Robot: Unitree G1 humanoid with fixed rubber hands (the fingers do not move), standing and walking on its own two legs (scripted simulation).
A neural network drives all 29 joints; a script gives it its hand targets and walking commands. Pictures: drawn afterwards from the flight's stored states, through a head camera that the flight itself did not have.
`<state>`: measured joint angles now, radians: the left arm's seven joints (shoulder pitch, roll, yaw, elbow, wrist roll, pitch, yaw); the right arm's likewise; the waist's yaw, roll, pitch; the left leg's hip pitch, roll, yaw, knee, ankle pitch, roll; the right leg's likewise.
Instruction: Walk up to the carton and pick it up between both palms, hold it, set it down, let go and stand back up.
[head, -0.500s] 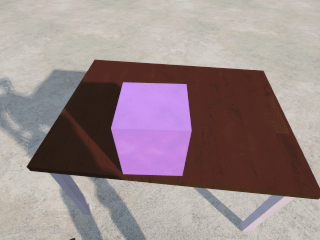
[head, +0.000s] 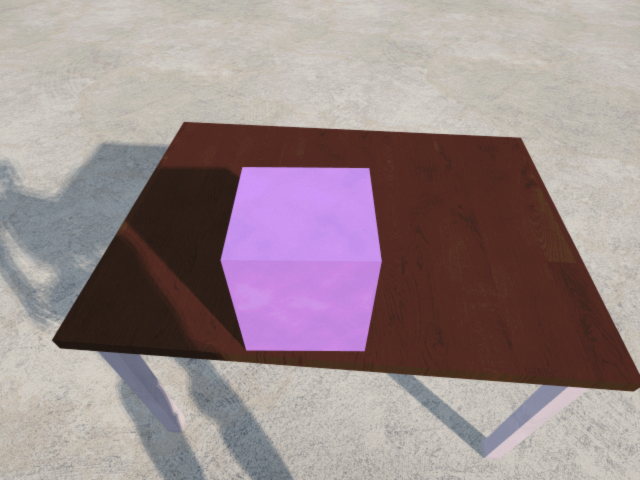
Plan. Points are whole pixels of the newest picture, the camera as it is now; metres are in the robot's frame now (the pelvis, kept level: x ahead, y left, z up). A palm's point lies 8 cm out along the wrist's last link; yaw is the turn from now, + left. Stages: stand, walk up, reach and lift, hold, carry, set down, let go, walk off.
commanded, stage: stand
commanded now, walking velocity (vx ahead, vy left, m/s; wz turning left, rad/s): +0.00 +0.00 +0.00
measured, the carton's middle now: (305, 262) +0.47 +0.04 -0.04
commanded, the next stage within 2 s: none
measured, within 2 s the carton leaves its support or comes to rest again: neither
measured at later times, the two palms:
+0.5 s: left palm out of the picture -0.03 +0.23 -0.14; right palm out of the picture -0.04 -0.22 -0.15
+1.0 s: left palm out of the picture -0.05 +0.21 -0.15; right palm out of the picture -0.06 -0.20 -0.15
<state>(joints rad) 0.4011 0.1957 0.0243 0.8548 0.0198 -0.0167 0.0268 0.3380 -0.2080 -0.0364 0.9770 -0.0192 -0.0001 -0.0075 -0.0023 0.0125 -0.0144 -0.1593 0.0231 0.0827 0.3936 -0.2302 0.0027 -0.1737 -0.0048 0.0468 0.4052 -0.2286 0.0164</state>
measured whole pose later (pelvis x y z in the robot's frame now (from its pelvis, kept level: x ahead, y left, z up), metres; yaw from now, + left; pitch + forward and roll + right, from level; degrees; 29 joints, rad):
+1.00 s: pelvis -0.02 +0.01 +0.00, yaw +0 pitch -2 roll +0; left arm 0.37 0.12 -0.02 1.11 0.01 0.00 0.04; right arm 0.35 -0.13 0.00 1.15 -0.01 0.00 -0.03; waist -0.01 0.00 0.01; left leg -0.15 0.01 0.08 0.40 -0.22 0.01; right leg -0.16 -0.02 0.06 0.42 -0.22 0.03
